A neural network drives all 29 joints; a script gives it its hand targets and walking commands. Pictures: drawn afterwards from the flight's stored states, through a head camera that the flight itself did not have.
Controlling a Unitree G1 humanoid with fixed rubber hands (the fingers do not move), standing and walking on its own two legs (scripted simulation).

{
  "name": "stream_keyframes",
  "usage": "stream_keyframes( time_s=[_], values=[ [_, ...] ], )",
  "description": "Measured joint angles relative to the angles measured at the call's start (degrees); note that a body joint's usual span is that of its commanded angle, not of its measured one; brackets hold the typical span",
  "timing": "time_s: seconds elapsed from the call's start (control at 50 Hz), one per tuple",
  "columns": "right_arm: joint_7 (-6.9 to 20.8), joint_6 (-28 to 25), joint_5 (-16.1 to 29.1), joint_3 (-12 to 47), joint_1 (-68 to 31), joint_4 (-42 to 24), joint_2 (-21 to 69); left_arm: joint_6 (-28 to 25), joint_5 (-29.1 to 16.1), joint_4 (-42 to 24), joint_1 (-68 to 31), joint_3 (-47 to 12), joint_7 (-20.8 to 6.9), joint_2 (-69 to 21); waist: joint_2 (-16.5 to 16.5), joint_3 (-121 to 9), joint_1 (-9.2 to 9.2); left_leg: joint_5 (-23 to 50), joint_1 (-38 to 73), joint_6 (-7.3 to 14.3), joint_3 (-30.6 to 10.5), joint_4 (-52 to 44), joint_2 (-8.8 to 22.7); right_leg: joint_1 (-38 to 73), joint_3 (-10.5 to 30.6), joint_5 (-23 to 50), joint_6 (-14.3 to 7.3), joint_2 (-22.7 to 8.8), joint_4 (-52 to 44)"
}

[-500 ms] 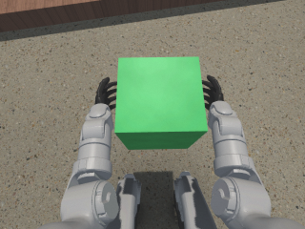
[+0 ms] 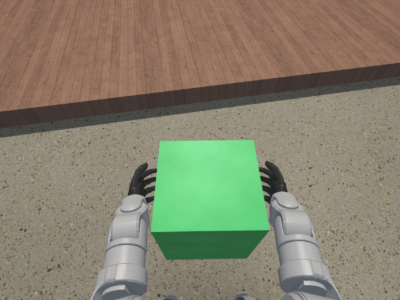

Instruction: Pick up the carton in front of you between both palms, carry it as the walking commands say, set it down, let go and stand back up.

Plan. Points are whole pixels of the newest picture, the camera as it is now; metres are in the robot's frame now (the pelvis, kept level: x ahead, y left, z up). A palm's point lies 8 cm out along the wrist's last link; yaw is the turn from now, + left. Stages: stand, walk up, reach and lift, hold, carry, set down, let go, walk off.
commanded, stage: reach and lift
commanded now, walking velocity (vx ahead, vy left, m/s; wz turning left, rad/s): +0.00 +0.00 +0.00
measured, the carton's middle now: (206, 204) +0.34 +0.00 -0.08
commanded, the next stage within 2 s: hold in 1.22 s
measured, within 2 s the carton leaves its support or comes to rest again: neither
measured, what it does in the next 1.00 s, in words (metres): stands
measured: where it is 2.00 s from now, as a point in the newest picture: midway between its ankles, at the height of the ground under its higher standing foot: outside the picture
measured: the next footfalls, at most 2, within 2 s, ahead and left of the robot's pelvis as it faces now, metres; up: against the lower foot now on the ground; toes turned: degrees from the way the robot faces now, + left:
right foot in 1.98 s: +0.17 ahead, -0.09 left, +0.00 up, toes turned -8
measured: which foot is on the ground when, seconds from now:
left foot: down 0.00-1.00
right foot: down 0.00-1.00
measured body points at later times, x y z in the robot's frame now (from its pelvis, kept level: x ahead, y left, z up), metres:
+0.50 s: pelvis +0.00 +0.00 +0.03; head -0.02 +0.00 +0.48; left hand +0.31 +0.15 +0.05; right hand +0.31 -0.15 +0.05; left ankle +0.02 +0.13 -0.70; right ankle +0.03 -0.13 -0.70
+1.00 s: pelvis +0.02 +0.00 +0.04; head +0.00 +0.00 +0.49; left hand +0.32 +0.15 +0.06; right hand +0.32 -0.15 +0.06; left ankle +0.02 +0.13 -0.70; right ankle +0.03 -0.13 -0.70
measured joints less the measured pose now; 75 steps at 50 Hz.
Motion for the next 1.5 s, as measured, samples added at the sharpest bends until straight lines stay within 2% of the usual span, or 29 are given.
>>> stream_keyframes(
  time_s=[0.2, 0.32, 0.6, 1.24, 1.38, 1.5],
  values=[
    [-0.1, 6.0, -0.2, 3.5, 6.8, -6.5, 1.0, 6.1, -0.1, -5.8, 6.3, -4.4, -0.5, 0.3, -0.1, 3.2, 0.13, 4.1, 19.9, 0.2, -0.3, -13.4, 0.6, 20.1, -0.1, 4.2, -0.2, -0.4, -13.6],
    [0.7, 9.4, -2.3, 3.0, 5.7, -5.9, 1.1, 9.4, 2.4, -5.2, 5.3, -3.4, -1.6, 0.0, -0.2, 5.4, 0.22, 5.6, 26.8, 0.2, -0.3, -17.1, 0.7, 26.9, 0.0, 5.6, -0.3, -0.5, -17.2],
    [1.6, 10.3, -3.4, 1.1, 3.3, -7.0, 1.8, 10.3, 3.7, -6.1, 2.6, -1.4, -2.5, -0.8, -0.2, 9.6, 0.26, 6.4, 28.7, 0.2, -0.3, -17.7, 0.8, 28.8, 0.0, 6.4, -0.3, -0.4, -17.8],
    [1.0, 14.9, -1.7, 6.7, 8.3, -13.6, 0.6, 15.1, 2.1, -12.8, 7.6, -7.2, -1.9, 0.6, -0.3, 9.4, 0.23, 7.6, 35.0, 0.3, -0.3, -23.7, 1.0, 35.1, 0.1, 7.6, -0.3, -0.7, -23.7],
    [0.6, 17.5, -0.4, 8.8, 10.2, -18.1, 0.2, 17.7, 0.7, -17.3, 9.5, -9.3, -1.4, 1.0, -0.3, 9.1, 0.35, 8.3, 36.8, 0.3, -0.2, -25.2, 1.0, 36.8, 0.2, 8.3, -0.3, -0.8, -25.2],
    [0.9, 19.1, -1.0, 7.8, 8.9, -16.5, 0.4, 19.3, 1.5, -16.0, 8.3, -8.2, -1.8, 0.7, -0.4, 9.7, 0.38, 8.3, 37.4, 0.3, -0.2, -24.6, 1.0, 37.3, 0.3, 8.2, -0.3, -0.7, -24.4]
  ],
)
